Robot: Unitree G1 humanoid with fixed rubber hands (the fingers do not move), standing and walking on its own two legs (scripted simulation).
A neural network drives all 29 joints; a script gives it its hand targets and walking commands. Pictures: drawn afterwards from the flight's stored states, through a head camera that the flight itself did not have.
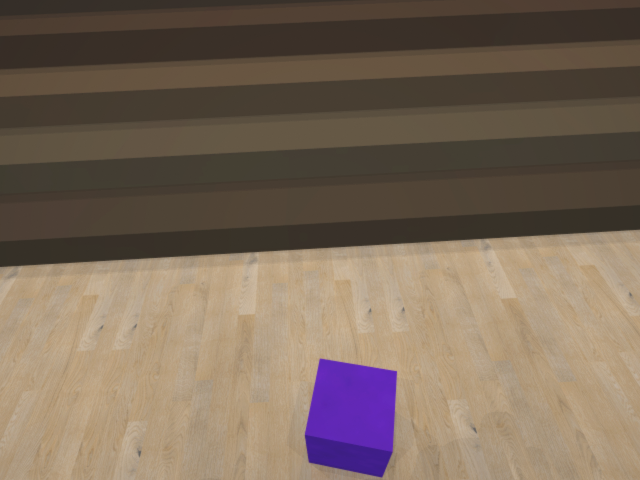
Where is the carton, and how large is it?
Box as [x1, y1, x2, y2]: [305, 359, 396, 476]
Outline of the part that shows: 320,359 305,431 305,439 309,462 382,476 392,451 396,371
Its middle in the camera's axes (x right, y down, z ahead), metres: +0.09 +0.49 +1.08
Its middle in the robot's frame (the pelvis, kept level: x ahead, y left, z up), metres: +0.44 -0.04 -0.65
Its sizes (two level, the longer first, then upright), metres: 0.210 0.200 0.250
